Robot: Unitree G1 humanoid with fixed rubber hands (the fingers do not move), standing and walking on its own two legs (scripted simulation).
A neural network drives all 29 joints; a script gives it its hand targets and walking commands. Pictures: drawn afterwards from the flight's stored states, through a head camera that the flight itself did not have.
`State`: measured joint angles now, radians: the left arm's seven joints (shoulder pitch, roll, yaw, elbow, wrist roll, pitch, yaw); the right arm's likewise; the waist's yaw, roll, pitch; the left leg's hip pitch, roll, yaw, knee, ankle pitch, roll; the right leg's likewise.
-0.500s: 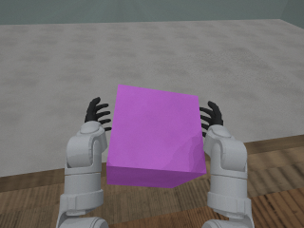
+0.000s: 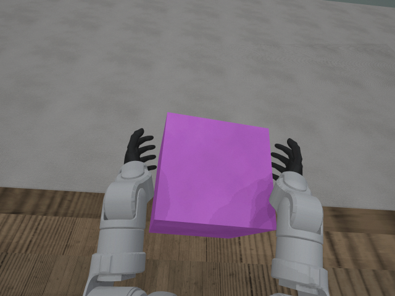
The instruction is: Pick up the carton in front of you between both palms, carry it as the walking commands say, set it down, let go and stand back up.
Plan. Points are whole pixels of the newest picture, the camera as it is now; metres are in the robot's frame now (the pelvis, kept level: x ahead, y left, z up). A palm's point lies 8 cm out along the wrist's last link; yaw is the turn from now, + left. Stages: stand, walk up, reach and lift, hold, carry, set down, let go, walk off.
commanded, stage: carry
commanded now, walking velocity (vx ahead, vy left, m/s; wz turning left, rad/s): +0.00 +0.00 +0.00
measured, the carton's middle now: (203, 185) +0.35 +0.04 +0.01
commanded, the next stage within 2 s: none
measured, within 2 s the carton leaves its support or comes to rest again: neither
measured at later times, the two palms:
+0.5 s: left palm (175, 122) +0.69 +0.17 -0.13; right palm (257, 139) +0.66 -0.13 -0.12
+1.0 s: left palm (182, 104) +1.04 +0.20 -0.34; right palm (237, 114) +1.06 -0.10 -0.35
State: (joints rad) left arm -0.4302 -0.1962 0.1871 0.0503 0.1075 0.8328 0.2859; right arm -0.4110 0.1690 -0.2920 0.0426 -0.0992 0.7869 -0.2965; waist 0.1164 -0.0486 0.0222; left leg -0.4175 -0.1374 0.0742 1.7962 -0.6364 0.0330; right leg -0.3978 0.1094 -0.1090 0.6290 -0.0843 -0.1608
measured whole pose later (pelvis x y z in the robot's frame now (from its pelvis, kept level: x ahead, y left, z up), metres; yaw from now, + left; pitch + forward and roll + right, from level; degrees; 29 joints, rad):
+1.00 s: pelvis +0.73 +0.04 -0.40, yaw -2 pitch +1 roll -1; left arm -0.39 -0.19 0.17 0.18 0.02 0.74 0.33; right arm -0.36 0.18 -0.34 0.14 -0.10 0.72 -0.31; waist 0.13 0.03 0.02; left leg -0.71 0.00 -0.07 0.85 0.20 0.02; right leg -0.38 0.14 -0.03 1.09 -0.73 -0.13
